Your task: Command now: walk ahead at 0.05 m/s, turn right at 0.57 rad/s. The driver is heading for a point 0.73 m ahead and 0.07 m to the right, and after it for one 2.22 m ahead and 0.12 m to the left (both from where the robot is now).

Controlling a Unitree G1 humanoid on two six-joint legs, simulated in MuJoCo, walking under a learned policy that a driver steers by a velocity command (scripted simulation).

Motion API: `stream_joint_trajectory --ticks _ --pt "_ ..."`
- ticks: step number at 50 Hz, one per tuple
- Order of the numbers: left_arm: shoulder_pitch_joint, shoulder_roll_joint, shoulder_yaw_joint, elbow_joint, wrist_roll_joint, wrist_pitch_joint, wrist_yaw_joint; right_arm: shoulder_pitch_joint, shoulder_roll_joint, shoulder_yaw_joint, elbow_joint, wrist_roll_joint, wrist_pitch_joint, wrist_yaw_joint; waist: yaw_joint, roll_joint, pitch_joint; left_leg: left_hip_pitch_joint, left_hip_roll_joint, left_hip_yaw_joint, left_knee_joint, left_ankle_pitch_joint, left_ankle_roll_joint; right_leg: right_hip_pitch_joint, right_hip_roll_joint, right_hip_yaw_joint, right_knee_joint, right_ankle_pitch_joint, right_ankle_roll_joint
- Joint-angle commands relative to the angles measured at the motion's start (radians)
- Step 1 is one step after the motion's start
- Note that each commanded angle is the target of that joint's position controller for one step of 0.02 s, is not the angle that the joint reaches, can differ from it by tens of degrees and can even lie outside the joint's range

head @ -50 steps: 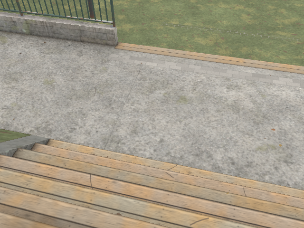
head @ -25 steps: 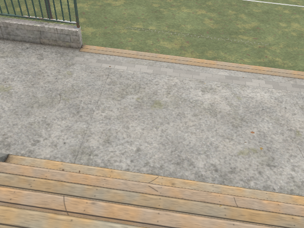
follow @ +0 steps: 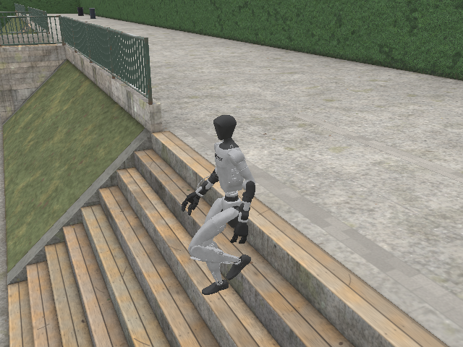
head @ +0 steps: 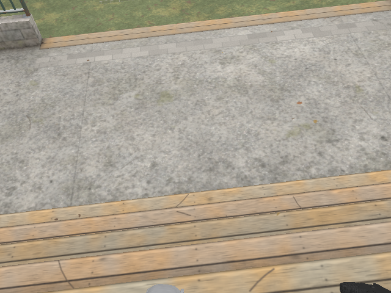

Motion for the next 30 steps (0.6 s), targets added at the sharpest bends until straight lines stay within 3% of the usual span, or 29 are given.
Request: stream_joint_trajectory --ticks 1,2,4,6,9,10,11,13,16,17,18,21,22,23,24,25,26,27,28,29,30 --pt "-0.053 0.122 -0.006 -0.146 -0.013 -0.024 0.043 0.035 -0.022 -0.005 -0.119 -0.014 0.044 -0.007 -0.056 -0.049 -0.1 -0.171 -0.039 0.019 -0.025 0.284 -0.023 0.104 -0.251 0.362 -0.083 0.363 -0.124" --pt "-0.032 0.111 -0.025 -0.149 -0.011 -0.021 0.067 -0.008 0.019 0.014 -0.162 -0.019 0.057 -0.005 -0.04 -0.093 -0.108 -0.174 -0.059 0.026 -0.038 0.322 -0.057 0.1 -0.245 0.376 -0.065 0.302 -0.141" --pt "0.018 0.103 -0.036 -0.154 0.001 -0.013 0.086 -0.051 0.042 0.025 -0.221 -0.026 0.059 -0.002 -0.02 -0.121 -0.127 -0.193 -0.084 0.024 -0.033 0.287 -0.085 0.155 -0.231 0.419 -0.061 0.281 -0.162" --pt "0.018 0.12 -0.025 -0.178 -0.011 -0.003 0.097 -0.083 0.041 0.027 -0.26 -0.037 0.057 0.003 -0.009 -0.132 -0.115 -0.2 -0.081 0.017 -0.185 0.275 -0.091 0.213 -0.207 0.437 -0.074 0.169 -0.151" --pt "-0.031 0.128 -0.004 -0.208 -0.008 0.004 0.11 -0.138 0.022 0.019 -0.296 -0.05 0.042 0.025 -0.006 -0.148 -0.102 -0.083 -0.069 0.001 -0.504 0.385 -0.086 0.224 -0.179 0.45 -0.098 0.082 -0.129" --pt "-0.055 0.132 0.003 -0.219 -0.009 0.004 0.111 -0.132 0.007 0.008 -0.295 -0.035 0.035 0.034 -0.01 -0.165 -0.113 -0.018 -0.059 -0.018 -0.578 0.415 -0.083 0.228 -0.185 0.473 -0.105 0.102 -0.131" --pt "-0.081 0.15 0.009 -0.229 0.004 -0.001 0.111 -0.108 -0.014 -0.004 -0.278 -0.029 0.019 0.041 -0.018 -0.177 -0.149 0.037 -0.046 -0.04 -0.512 0.468 -0.081 0.236 -0.214 0.507 -0.083 0.209 -0.154" --pt "-0.117 0.16 0.02 -0.259 -0.001 -0.005 0.104 -0.109 -0.041 -0.011 -0.273 -0.029 0.003 0.047 -0.016 -0.167 -0.151 0.069 -0.036 -0.06 -0.532 0.435 -0.07 0.265 -0.227 0.538 -0.053 0.326 -0.194" --pt "-0.112 0.141 0.024 -0.262 -0.005 -0.004 0.094 -0.115 -0.038 -0.003 -0.248 -0.026 -0.006 0.059 -0.005 -0.139 -0.127 0.16 -0.012 -0.058 -0.665 0.369 -0.049 0.267 -0.225 0.544 -0.037 0.4 -0.22" --pt "-0.114 0.141 0.031 -0.266 -0.022 0.005 0.086 -0.153 -0.029 0.009 -0.268 -0.023 0.002 0.065 0.001 -0.152 -0.071 0.206 -0.023 -0.012 -0.89 0.243 -0.035 0.244 -0.188 0.509 -0.088 0.321 -0.205" --pt "-0.1 0.139 0.035 -0.26 -0.021 0.009 0.076 -0.134 -0.033 0.01 -0.244 -0.018 0.002 0.078 0.008 -0.179 -0.075 0.334 -0.03 0.023 -0.964 0.208 -0.025 0.193 -0.176 0.494 -0.128 0.288 -0.199" --pt "-0.172 0.122 0.045 -0.263 -0.032 0.01 0.039 0.041 -0.035 0.005 -0.147 -0.01 -0.008 0.12 -0.055 -0.272 -0.068 0.734 -0.035 0.093 -1.234 0.166 0.039 -0.021 -0.13 0.44 -0.178 0.181 -0.177" --pt "-0.209 0.11 0.043 -0.28 -0.032 0.008 0.035 0.129 -0.043 -0.007 -0.105 -0.006 -0.013 0.12 -0.099 -0.258 -0.067 0.837 -0.04 0.101 -1.411 0.231 0.064 -0.03 -0.109 0.44 -0.154 0.13 -0.16" --pt "-0.203 0.073 0.037 -0.277 -0.034 0.002 0.036 0.209 -0.048 -0.017 -0.061 -0.009 -0.02 0.115 -0.124 -0.2 -0.057 0.941 -0.037 0.078 -1.542 0.246 0.077 -0.064 -0.063 0.414 -0.063 0.058 -0.129" --pt "-0.117 0.011 0.02 -0.268 -0.041 -0.008 0.034 0.224 -0.058 -0.01 -0.057 -0.014 -0.024 0.115 -0.062 -0.04 -0.056 1.021 0.068 -0.098 -1.718 0.285 0.135 -0.11 -0.006 0.362 0.081 -0.183 -0.067" --pt "-0.042 -0.022 0.018 -0.23 -0.037 -0.019 0.028 0.336 -0.103 -0.008 -0.019 -0.034 -0.013 0.119 -0.045 0.198 -0.104 1.209 0.249 -0.315 -1.608 0.73 0.215 -0.363 0.066 0.344 0.264 -0.474 0.004" --pt "-0.108 0.05 0.053 -0.245 -0.085 -0.05 0.031 0.393 -0.13 -0.027 0.007 -0.057 -0.03 0.126 -0.076 0.226 -0.032 1.168 0.345 -0.573 -1.729 0.599 0.303 -0.525 0.077 0.397 0.22 -0.483 0.055" --pt "-0.214 0.104 0.074 -0.235 -0.103 -0.062 0.044 0.362 -0.104 -0.025 0.012 -0.069 -0.043 0.126 -0.086 0.166 0.06 1.097 0.324 -0.631 -1.799 0.352 0.294 -0.558 0.008 0.371 0.158 -0.405 0.073" --pt "-0.253 0.123 0.084 -0.221 -0.093 -0.055 0.047 0.31 -0.092 -0.02 0.012 -0.063 -0.041 0.119 -0.081 0.145 0.087 1.031 0.289 -0.566 -1.821 0.187 0.265 -0.508 -0.028 0.32 0.105 -0.3 0.079" --pt "-0.248 0.121 0.09 -0.168 -0.09 -0.044 0.045 0.275 -0.162 -0.037 0.005 -0.082 -0.042 0.106 -0.08 0.125 0.055 0.889 0.279 -0.502 -1.835 0.154 0.267 -0.384 -0.031 0.243 0.216 -0.12 0.106" --pt "-0.195 0.08 0.083 -0.137 -0.077 -0.037 0.033 0.218 -0.158 -0.028 0.001 -0.078 -0.039 0.093 -0.027 0.124 0.036 0.744 0.251 -0.427 -1.86 0.079 0.254 -0.236 -0.047 0.205 0.27 -0.021 0.111"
